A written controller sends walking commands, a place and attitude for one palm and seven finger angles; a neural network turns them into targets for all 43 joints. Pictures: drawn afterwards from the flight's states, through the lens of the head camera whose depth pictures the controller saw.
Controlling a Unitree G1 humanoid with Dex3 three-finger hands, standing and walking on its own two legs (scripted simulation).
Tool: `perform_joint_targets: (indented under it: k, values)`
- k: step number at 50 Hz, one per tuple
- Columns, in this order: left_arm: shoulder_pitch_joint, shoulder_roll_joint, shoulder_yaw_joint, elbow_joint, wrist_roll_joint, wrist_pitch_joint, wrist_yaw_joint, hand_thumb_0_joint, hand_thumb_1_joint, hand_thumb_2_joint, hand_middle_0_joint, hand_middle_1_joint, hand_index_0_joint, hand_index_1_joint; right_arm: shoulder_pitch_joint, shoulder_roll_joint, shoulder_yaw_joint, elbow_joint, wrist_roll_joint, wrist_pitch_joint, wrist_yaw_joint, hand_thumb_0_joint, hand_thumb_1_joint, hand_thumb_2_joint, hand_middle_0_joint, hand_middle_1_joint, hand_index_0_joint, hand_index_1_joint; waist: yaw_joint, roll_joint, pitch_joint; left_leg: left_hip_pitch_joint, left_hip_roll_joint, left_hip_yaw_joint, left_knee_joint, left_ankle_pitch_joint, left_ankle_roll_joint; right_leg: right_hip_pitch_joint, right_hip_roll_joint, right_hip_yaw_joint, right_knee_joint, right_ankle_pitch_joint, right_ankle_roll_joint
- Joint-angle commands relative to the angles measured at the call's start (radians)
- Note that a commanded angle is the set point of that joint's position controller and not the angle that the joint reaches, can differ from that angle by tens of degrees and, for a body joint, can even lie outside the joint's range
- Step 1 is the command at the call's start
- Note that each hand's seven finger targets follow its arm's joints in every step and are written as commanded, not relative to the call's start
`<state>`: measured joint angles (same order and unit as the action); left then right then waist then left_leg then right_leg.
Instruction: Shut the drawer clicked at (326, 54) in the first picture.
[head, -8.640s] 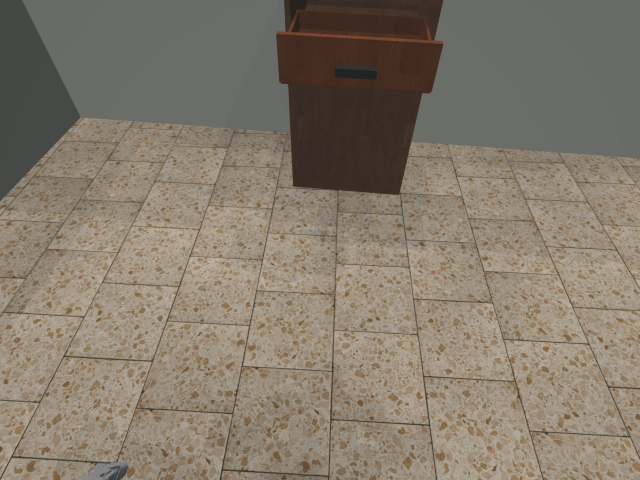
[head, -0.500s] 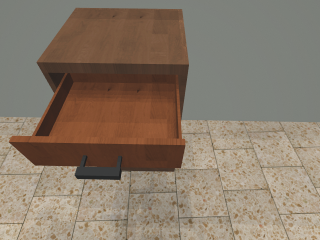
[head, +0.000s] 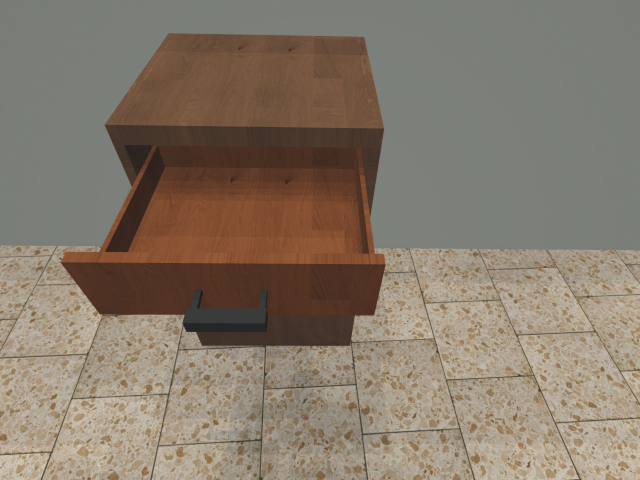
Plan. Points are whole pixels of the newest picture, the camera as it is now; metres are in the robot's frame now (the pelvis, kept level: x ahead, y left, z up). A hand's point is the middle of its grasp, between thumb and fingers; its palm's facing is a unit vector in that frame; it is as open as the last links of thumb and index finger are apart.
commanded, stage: come to a stop and stand still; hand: left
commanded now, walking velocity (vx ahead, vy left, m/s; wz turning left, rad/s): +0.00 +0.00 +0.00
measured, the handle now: (228, 307) +0.36 +0.16 -0.03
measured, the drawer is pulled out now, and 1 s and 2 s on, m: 0.29 0.29 0.28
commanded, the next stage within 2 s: look again from close up in 0.20 s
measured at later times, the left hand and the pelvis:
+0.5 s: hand out of the picture -0.01 +0.16 -0.17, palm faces +0.03 -0.99 -0.15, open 7.3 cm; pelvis +0.03 +0.01 +0.00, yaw +0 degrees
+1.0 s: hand out of the picture +0.13 +0.20 -0.12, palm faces +0.18 -0.96 -0.23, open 7.2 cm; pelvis +0.04 +0.01 +0.00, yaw +0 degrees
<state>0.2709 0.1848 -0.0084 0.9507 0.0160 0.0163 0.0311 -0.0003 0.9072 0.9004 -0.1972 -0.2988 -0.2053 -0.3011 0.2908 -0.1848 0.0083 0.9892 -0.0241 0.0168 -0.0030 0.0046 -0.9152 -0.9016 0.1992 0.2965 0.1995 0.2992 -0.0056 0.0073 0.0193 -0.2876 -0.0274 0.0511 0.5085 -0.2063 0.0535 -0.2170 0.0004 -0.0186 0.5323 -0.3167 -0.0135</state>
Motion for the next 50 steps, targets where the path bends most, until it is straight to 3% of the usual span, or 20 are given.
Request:
perform_joint_targets:
  k: [1,4,10,21,29,44,45,46,47,48,49,50]
  values:
    - [0.087,0.096,0.024,-0.019,0.003,-0.016,0.005,0.0,0.9,0.9,-0.2,-0.3,-0.2,-0.3,0.002,-0.126,-0.029,-0.048,0.003,-0.026,-0.008,0.0,-0.9,-0.9,0.2,0.3,0.2,0.3,0.019,0.015,0.048,-0.079,0.133,-0.223,-0.255,-0.353,0.015,-0.027,-0.045,0.066,-0.104,-0.151,-0.026]
    - [0.094,0.085,0.02,0.004,0.002,-0.022,0.003,0.0,0.9,0.9,-0.2,-0.3,-0.2,-0.3,0.019,-0.115,-0.028,-0.022,0.007,-0.031,-0.01,0.0,-0.9,-0.9,0.2,0.3,0.2,0.3,0.017,-0.008,0.029,-0.049,0.132,-0.218,-0.244,-0.308,0.015,-0.027,-0.056,0.075,-0.123,-0.124,-0.026]
    - [0.127,0.067,0.009,0.063,0.0,-0.029,0.005,0.0,0.9,0.9,-0.2,-0.3,-0.2,-0.3,0.046,-0.096,-0.025,0.03,0.012,-0.038,-0.013,0.0,-0.9,-0.9,0.2,0.3,0.2,0.3,0.016,0.024,0.05,-0.023,0.133,-0.218,-0.25,-0.26,0.014,-0.044,-0.066,0.079,-0.133,-0.066,-0.027]
    - [0.157,0.038,0.0,0.14,-0.002,-0.041,0.017,0.0,0.9,0.9,-0.2,-0.3,-0.2,-0.3,0.061,-0.06,-0.016,0.091,0.022,-0.055,-0.025,0.0,-0.9,-0.9,0.2,0.3,0.2,0.3,0.007,-0.028,0.008,0.123,0.126,-0.139,-0.143,0.131,0.011,-0.019,-0.091,0.086,-0.144,0.15,-0.015]
    - [0.145,0.035,0.001,0.146,0.0,-0.037,0.02,0.0,0.9,0.9,-0.2,-0.3,-0.2,-0.3,0.037,-0.053,-0.013,0.102,0.022,-0.053,-0.028,0.0,-0.9,-0.9,0.2,0.3,0.2,0.3,0.011,-0.017,0.063,0.117,0.122,-0.132,-0.153,0.136,0.007,-0.022,-0.096,0.088,-0.157,0.149,-0.011]
    - [0.118,0.052,0.007,0.128,-0.003,-0.033,0.016,0.0,0.9,0.9,-0.2,-0.3,-0.2,-0.3,0.035,-0.066,-0.015,0.103,0.021,-0.056,-0.03,0.0,-0.9,-0.9,0.2,0.3,0.2,0.3,0.014,-0.005,0.021,0.156,0.129,-0.131,-0.15,0.231,0.007,0.02,-0.099,0.078,-0.156,0.193,-0.007]
    - [0.13,0.072,0.006,0.142,0.015,-0.056,0.051,0.0,0.9,0.9,-0.2,-0.3,-0.2,-0.3,-0.013,-0.107,-0.012,0.039,0.025,-0.058,-0.024,0.0,-0.9,-0.9,0.2,0.3,0.2,0.3,0.011,0.031,0.052,0.093,0.146,-0.131,0.01,0.444,-0.021,-0.004,-0.11,0.088,-0.154,0.314,-0.002]
    - [-0.551,0.288,0.131,-1.453,-0.176,-0.242,0.059,0.0,0.9,0.9,-0.22,-0.322,-0.22,-0.322,0.027,-0.264,-0.059,-0.323,0.07,-0.196,-0.051,0.0,-0.9,-0.9,0.2,0.3,0.2,0.3,-0.101,0.174,-0.479,0.449,0.056,-0.125,-0.068,0.468,-0.056,-0.015,-0.007,-0.029,-0.05,0.362,-0.011]
    - [-0.118,0.208,0.112,-1.239,-0.106,-0.2,0.101,0.0,0.9,0.9,-0.24,-0.343,-0.24,-0.343,-0.061,-0.162,-0.016,-0.261,0.052,-0.302,-0.081,0.0,-0.9,-0.9,0.2,0.3,0.2,0.3,0.004,0.294,-0.49,0.516,0.123,-0.129,-0.094,0.564,-0.073,-0.067,0.002,-0.031,0.065,0.13,-0.029]
    - [0.198,0.015,-0.029,-1.041,-0.117,-0.07,0.129,0.0,0.9,0.9,-0.26,-0.365,-0.26,-0.365,-0.06,-0.123,-0.027,-0.244,0.065,-0.336,-0.062,0.0,-0.9,-0.9,0.2,0.3,0.2,0.3,-0.029,0.22,-0.311,0.341,0.114,-0.172,-0.147,0.439,-0.109,-0.174,0.006,-0.052,0.126,-0.027,-0.006]
    - [0.168,-0.143,-0.127,-1.025,-0.154,-0.061,0.11,0.0,0.9,0.9,-0.28,-0.387,-0.28,-0.387,-0.03,-0.142,-0.031,-0.226,0.063,-0.338,-0.053,0.0,-0.9,-0.9,0.2,0.3,0.2,0.3,-0.051,0.079,-0.119,0.206,0.105,-0.16,-0.136,0.307,-0.09,-0.229,0.0,-0.059,0.124,-0.055,0.003]
    - [0.094,-0.116,-0.12,-1.06,-0.158,-0.107,0.095,0.0,0.9,0.9,-0.3,-0.408,-0.3,-0.408,-0.061,-0.169,-0.046,-0.288,0.055,-0.349,-0.042,0.0,-0.9,-0.9,0.2,0.3,0.2,0.3,-0.065,0.007,0.001,0.074,0.09,-0.17,-0.08,0.127,-0.065,-0.27,0.001,-0.082,0.087,-0.072,0.0]
